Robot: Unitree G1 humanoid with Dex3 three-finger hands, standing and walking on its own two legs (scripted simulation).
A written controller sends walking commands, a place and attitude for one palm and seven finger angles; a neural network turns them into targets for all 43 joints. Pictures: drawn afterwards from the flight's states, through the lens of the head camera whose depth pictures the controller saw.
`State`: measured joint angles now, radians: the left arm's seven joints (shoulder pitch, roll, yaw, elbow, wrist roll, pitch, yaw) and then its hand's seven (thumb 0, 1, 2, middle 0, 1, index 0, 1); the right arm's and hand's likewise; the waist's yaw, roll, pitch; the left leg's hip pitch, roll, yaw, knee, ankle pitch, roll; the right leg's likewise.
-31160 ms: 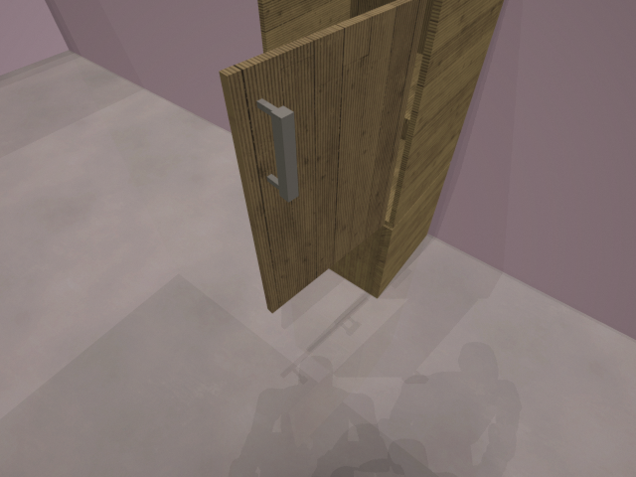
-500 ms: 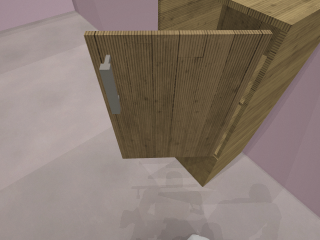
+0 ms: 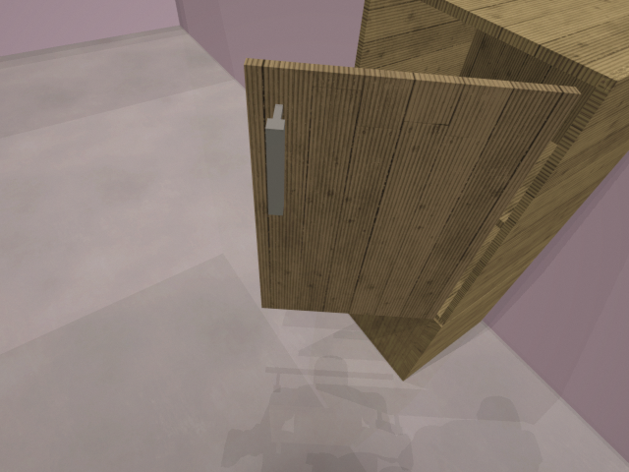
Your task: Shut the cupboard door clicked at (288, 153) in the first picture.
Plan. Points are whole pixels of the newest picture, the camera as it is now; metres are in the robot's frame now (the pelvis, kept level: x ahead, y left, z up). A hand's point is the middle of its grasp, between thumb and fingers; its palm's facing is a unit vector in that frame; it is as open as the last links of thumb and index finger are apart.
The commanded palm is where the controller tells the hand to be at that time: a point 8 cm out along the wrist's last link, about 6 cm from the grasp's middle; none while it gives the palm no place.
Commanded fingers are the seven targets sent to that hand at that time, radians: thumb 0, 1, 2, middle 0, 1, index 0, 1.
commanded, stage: come to a stop and stand still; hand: left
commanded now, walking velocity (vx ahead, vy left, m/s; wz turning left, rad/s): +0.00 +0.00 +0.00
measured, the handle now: (277, 162) +0.49 +0.10 +0.13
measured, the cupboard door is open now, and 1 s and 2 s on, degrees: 53 53 53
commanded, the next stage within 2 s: look again from close up in 0.78 s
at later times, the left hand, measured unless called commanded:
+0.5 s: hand out of the picture -0.03 +0.18 -0.17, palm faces -0.01 -0.99 -0.16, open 7.3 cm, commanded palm none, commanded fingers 0.00 0.90 0.90 -0.20 -0.30 -0.20 -0.30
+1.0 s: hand out of the picture -0.04 +0.18 -0.17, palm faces +0.00 -0.99 -0.17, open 7.3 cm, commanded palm none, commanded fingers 0.00 0.90 0.90 -0.20 -0.30 -0.20 -0.30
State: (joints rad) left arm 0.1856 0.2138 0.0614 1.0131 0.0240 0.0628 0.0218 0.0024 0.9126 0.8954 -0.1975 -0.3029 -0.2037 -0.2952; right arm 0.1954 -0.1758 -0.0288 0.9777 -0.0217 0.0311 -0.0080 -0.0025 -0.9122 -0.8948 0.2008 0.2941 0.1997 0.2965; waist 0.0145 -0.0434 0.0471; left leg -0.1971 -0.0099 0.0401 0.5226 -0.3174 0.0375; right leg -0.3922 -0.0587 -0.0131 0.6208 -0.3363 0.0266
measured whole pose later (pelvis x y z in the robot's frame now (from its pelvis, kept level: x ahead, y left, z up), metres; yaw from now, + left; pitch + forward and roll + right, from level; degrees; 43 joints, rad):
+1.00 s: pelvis -0.02 +0.02 +0.00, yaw +0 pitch +0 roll +0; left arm 0.31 0.11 -0.02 1.13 0.02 -0.03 0.04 0.00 0.91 0.90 -0.20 -0.30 -0.20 -0.30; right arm 0.31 -0.14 0.01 1.09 -0.01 -0.02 -0.02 0.00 -0.92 -0.89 0.20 0.29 0.20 0.30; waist -0.01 0.02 0.03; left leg -0.24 -0.04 0.06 0.48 -0.25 0.07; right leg -0.21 -0.01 -0.01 0.47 -0.27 0.01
